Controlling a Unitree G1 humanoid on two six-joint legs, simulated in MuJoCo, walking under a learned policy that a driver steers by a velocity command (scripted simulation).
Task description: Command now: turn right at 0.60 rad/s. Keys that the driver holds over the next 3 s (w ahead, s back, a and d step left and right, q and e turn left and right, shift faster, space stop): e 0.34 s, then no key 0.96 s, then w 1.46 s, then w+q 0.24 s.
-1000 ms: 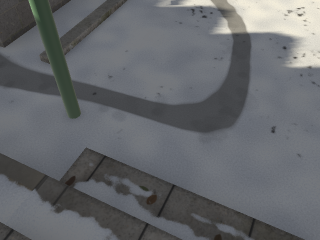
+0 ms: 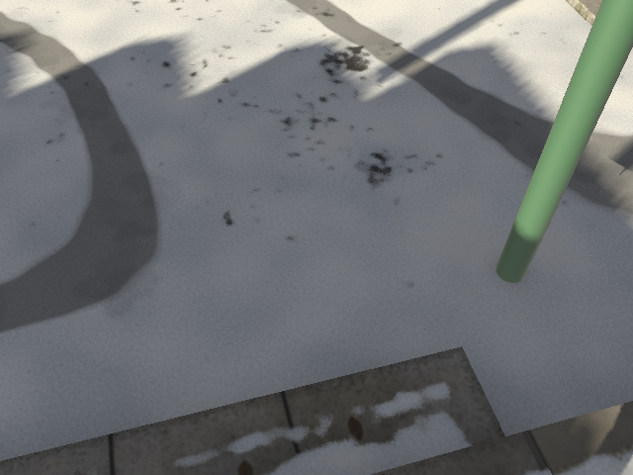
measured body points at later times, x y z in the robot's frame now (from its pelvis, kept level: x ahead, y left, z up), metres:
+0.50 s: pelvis +0.01 +0.02 -0.01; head +0.04 +0.02 +0.44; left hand +0.16 +0.25 -0.13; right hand +0.09 -0.25 -0.12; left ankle +0.01 +0.14 -0.73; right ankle -0.01 -0.09 -0.73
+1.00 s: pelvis +0.00 +0.05 +0.00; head +0.02 +0.05 +0.45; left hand +0.10 +0.26 -0.15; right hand +0.06 -0.21 -0.12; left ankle +0.01 +0.14 -0.74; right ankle -0.02 -0.09 -0.74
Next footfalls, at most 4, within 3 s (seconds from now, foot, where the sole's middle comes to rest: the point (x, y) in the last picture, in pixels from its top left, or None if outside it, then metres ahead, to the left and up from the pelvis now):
0.50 left None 0.05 0.13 -0.77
0.82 right None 0.02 -0.11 -0.77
2.02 left None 0.38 0.10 -0.92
2.64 right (398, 416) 0.72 -0.24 -1.06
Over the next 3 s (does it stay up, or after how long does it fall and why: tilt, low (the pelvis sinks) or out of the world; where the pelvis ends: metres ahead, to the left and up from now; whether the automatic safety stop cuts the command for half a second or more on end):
stays up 0.79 -0.16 -0.31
